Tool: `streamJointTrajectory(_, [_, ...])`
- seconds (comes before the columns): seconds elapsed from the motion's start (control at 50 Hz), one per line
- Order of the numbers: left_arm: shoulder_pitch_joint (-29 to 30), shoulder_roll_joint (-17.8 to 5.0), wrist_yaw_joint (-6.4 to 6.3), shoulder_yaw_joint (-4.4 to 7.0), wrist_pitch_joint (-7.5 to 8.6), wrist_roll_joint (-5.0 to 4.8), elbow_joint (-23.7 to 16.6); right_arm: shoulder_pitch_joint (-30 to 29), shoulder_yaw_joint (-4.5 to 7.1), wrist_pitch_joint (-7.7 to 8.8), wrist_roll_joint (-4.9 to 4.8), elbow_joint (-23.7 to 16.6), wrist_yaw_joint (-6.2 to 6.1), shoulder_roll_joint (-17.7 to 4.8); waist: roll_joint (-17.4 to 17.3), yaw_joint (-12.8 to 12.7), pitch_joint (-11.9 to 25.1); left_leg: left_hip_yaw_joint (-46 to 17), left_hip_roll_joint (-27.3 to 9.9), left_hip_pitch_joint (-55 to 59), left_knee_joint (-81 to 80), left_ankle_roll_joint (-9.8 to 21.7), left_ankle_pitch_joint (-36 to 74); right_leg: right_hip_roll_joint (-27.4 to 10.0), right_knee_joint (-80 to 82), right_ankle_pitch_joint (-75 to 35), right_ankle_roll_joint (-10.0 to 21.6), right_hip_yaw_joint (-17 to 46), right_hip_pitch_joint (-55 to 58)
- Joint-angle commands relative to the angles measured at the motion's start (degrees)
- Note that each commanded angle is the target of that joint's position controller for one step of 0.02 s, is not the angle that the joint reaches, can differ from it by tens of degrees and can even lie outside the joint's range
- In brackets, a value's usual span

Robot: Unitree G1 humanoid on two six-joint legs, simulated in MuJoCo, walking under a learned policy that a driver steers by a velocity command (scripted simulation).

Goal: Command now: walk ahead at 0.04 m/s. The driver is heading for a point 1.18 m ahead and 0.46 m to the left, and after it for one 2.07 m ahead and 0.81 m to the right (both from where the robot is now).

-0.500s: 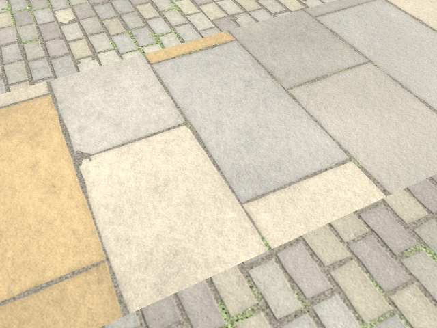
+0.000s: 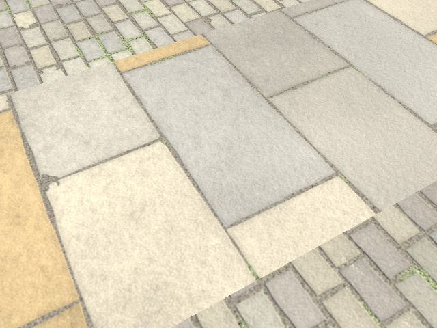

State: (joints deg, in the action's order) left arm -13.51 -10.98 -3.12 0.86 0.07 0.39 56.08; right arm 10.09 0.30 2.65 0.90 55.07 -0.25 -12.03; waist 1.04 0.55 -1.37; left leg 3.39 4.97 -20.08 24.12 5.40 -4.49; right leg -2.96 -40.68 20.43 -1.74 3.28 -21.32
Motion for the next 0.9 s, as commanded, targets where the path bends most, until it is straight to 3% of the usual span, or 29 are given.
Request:
streamJointTrajectory(0.02, [-10.8, -3.4, 0.19, 1.08, -1.30, 1.03, 2.1, -3.5, 1.32, -0.16, -1.26, -3.3, -1.04, -6.9, -6.3, -4.2, 2.5, -14.2, -13.2, -11.0, -14.0, 3.4, -30.9, 1.8, 6.6, -5.6, 2.0, -3.6, 15.4])
streamJointTrajectory(0.04, [-10.7, -3.2, 0.27, 0.92, -1.26, 1.58, 2.0, -2.3, 1.01, -0.29, -1.34, -2.6, -1.02, -5.7, -4.8, -4.2, 0.3, -13.6, -12.0, -11.8, -13.2, 1.0, -33.5, 0.6, 11.0, -5.5, 3.3, -2.3, 14.8])
streamJointTrajectory(0.06, [-10.0, -5.1, 0.16, 1.16, -1.07, 1.58, 1.7, -1.0, 1.21, -0.48, -1.55, -2.0, -1.14, -6.0, -2.1, -3.0, -2.6, -11.3, -9.9, -10.4, -10.5, -1.0, -31.3, -1.7, 16.3, -0.8, 4.9, 0.6, 10.4])
streamJointTrajectory(0.08, [-8.4, -7.6, 0.20, 1.89, -0.50, 0.78, 2.6, 1.0, 1.62, -0.76, -1.60, -1.9, -1.52, -6.0, 4.9, -0.2, -4.4, -6.4, -6.0, -3.3, -7.1, -2.0, -24.5, -1.4, 19.2, 9.7, 6.0, 1.8, 0.6])
streamJointTrajectory(0.12, [-5.3, -4.9, 0.30, 1.44, 1.17, 0.56, 2.5, 2.2, 1.50, -0.86, -0.64, -0.9, -1.96, -4.9, 8.6, 1.1, -3.4, -4.9, -5.3, 6.6, -1.2, -2.5, -14.5, -1.6, 24.5, 13.7, 5.2, 2.9, -5.5])
streamJointTrajectory(0.18, [-3.8, -4.3, 0.48, 1.67, 2.72, -0.11, 2.3, 4.2, 1.44, -1.09, 0.01, 1.0, -2.00, -4.2, 4.4, 1.6, -1.9, -4.8, -5.7, 8.7, -0.3, -1.7, -10.6, -1.0, 23.1, 7.7, 3.9, 2.2, -3.6])
streamJointTrajectory(0.24, [-6.8, -3.5, 0.45, 1.59, 2.83, -0.29, 3.2, 3.0, 1.43, -0.96, -0.62, 1.5, -1.78, -4.4, 0.0, 0.0, -1.9, -5.6, -6.4, 5.5, -1.5, -0.8, -11.3, 0.3, 20.2, 1.0, 4.0, 0.4, 1.2])
streamJointTrajectory(0.34, [-8.9, -3.5, 0.77, 1.44, 2.78, -0.31, 4.0, 3.4, 1.20, -0.65, -0.96, 2.7, -1.42, -3.7, -1.1, -0.6, 1.3, -5.4, -6.5, 8.1, 0.9, -0.8, -1.0, 0.7, 17.7, -8.7, 4.2, -0.6, 5.0])
streamJointTrajectory(0.42, [-9.3, -3.1, 0.92, 1.25, 2.38, -0.40, 4.3, 4.0, 1.18, -1.08, -1.17, 3.7, -1.53, -3.7, -1.3, -0.6, 1.5, -5.4, -6.6, 9.3, 2.2, -0.7, 3.5, 1.1, 16.9, -12.9, 4.0, -1.3, 6.1])
streamJointTrajectory(0.48, [-8.1, -5.6, -0.15, 2.29, 1.72, -0.56, 2.8, 0.2, 1.92, -1.54, -1.77, 1.0, -1.79, -6.3, -1.4, -1.2, 0.9, -6.5, -6.1, 4.5, 4.5, 0.4, 6.2, 1.6, 14.2, -13.6, 4.1, -2.7, 8.5])
streamJointTrajectory(0.54, [-9.7, -6.0, -1.44, 3.12, 0.83, -0.40, 1.9, -1.8, 2.56, -2.20, -1.98, -1.8, -2.00, -6.7, -0.8, -1.9, 1.7, -8.5, -5.9, -0.2, 7.3, 1.4, 6.6, 0.3, 11.9, -15.0, 5.1, -2.8, 10.2])
streamJointTrajectory(0.6, [-10.7, -7.7, -2.50, 4.16, 0.41, -0.22, 0.7, -2.8, 2.94, -3.00, -1.72, -4.5, -1.82, -5.8, 3.1, -2.4, 1.8, -7.6, -4.0, -6.5, 13.7, 0.2, 2.6, -6.2, 13.9, -18.9, 8.4, 2.3, 12.2])
streamJointTrajectory(0.62, [-9.7, -8.8, -2.86, 4.59, 0.49, -0.17, -0.1, -2.5, 2.99, -3.29, -1.55, -5.1, -1.57, -5.2, 6.2, -1.9, 2.0, -5.5, -3.2, -8.4, 17.9, -0.8, -1.9, -10.8, 15.5, -21.6, 10.7, 5.8, 12.9])
streamJointTrajectory(0.64, [-6.5, -9.3, -3.21, 4.78, 0.72, -0.20, -1.6, -1.6, 3.05, -3.54, -1.19, -5.4, -1.23, -4.7, 9.7, -1.0, 2.1, -3.9, -3.2, -10.0, 23.9, -1.6, -15.4, -16.4, 16.7, -26.1, 13.7, 9.7, 12.6])
streamJointTrajectory(0.66, [-3.7, -9.5, -3.39, 4.81, 1.17, -0.13, -3.4, -2.3, 3.33, -3.74, -1.26, -6.2, -0.91, -5.2, 10.2, -1.1, 1.3, -3.7, -4.5, -12.9, 30.4, -2.2, -26.8, -20.9, 17.9, -30.6, 16.4, 12.6, 12.5])
streamJointTrajectory(0.68, [-2.0, -10.4, -3.41, 5.09, 1.69, -0.34, -4.6, -4.1, 3.42, -3.90, -1.44, -7.4, -0.57, -5.3, 7.2, -1.1, 0.0, -5.5, -7.0, -15.3, 32.6, -2.6, -30.0, -22.3, 18.5, -32.1, 16.7, 13.0, 12.9])
streamJointTrajectory(0.72, [-0.4, -13.7, -2.89, 6.27, 2.54, -1.79, -5.6, -6.3, 3.26, -3.88, -2.08, -8.7, 0.20, -4.7, 3.1, -1.6, 1.0, -4.3, -9.3, -12.9, 27.0, -3.1, -24.7, -19.9, 20.7, -17.8, 13.1, 8.9, 13.2])
streamJointTrajectory(0.74, [-0.4, -14.4, -2.45, 6.55, 2.63, -2.19, -5.5, -6.8, 3.30, -3.84, -2.27, -8.8, 0.60, -4.7, 3.4, -1.9, 1.0, -2.1, -8.5, -9.2, 24.5, -3.2, -22.3, -18.0, 21.6, -10.6, 11.7, 6.1, 11.3])
streamJointTrajectory(0.78, [1.4, -14.1, -1.12, 6.62, 2.52, -2.05, -5.5, -2.5, 3.67, -3.62, -2.82, -7.2, 1.34, -4.2, 4.2, 0.3, 0.0, 3.9, -4.8, 2.1, 16.3, -2.6, -17.7, -13.5, 19.9, 2.2, 9.5, -0.9, 4.3])
streamJointTrajectory(0.8, [1.4, -13.0, -0.37, 6.38, 2.57, -1.75, -5.4, 1.5, 4.46, -3.41, -2.92, -5.3, 1.44, -5.0, 3.6, 1.9, 0.1, 6.8, -1.7, 9.2, 12.5, -2.0, -15.4, -11.3, 15.9, 4.4, 8.4, -4.2, 0.6])
streamJointTrajectory(0.82, [0.6, -10.9, 0.36, 5.73, 2.82, -1.06, -5.3, 6.9, 6.01, -2.95, -3.09, -3.5, 1.31, -7.3, 0.0, 4.0, 1.7, 5.3, -0.1, 17.7, 8.8, -0.2, -15.8, -8.6, 5.2, 1.6, 6.6, -8.3, -3.6])
streamJointTrajectory(0.84, [4.5, -6.9, 1.06, 4.35, 3.63, 0.03, -8.0, 13.6, 8.07, -2.20, -3.12, -3.0, 0.67, -13.9, -14.6, 6.7, 2.3, -19.1, -13.1, 25.7, -1.1, 6.6, -20.1, -2.7, -20.1, 5.1, 1.7, -13.9, -17.1])
streamJointTrajectory(0.86, [9.3, -5.1, 1.46, 3.64, 5.76, -0.97, -13.1, 16.1, 7.68, 0.09, -1.44, -4.5, 1.40, -17.4, -20.3, 6.5, 5.7, -53.1, -26.0, 29.4, -14.8, 18.2, -27.5, 5.3, -33.5, 14.8, 1.2, -3.1, -32.3])
streamJointTrajectory(0.88, [11.9, -8.3, 2.21, 4.09, 7.39, -3.01, -13.5, 13.6, 6.39, 1.93, -1.13, -4.7, 1.70, -13.4, -9.1, 5.4, 1.5, -52.4, -27.8, 28.0, -15.5, 18.1, -27.1, 1.3, -38.2, 11.0, 3.1, 2.4, -37.2])
streamJointTrajectory(0.9, [10.5, -9.8, 2.74, 4.23, 8.15, -2.99, -13.2, 10.0, 5.49, 2.78, -1.53, -5.7, 1.68, -10.7, -5.7, 2.6, 0.0, -45.2, -25.8, 26.4, -13.1, 15.1, -23.0, -0.5, -36.8, 4.7, 4.8, 2.5, -37.5])
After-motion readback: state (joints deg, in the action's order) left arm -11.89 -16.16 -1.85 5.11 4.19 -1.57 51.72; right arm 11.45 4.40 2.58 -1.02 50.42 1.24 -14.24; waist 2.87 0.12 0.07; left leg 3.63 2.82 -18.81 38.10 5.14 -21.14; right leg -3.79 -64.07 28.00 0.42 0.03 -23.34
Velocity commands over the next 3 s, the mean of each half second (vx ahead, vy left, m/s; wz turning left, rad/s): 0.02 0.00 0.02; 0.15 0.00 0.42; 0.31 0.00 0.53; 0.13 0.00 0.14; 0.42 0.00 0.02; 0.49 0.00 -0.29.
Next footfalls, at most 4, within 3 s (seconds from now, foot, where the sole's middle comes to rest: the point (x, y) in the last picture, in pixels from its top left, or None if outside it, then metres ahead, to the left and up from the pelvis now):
0.04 right None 0.07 -0.14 -0.77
1.32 right None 0.49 0.06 -0.77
1.72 left None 0.36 0.27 -0.77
2.02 right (197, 327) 0.50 0.09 -0.77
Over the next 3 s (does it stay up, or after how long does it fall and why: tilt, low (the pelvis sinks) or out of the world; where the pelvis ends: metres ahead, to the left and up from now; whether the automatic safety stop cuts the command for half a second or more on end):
stays up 0.80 0.44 0.00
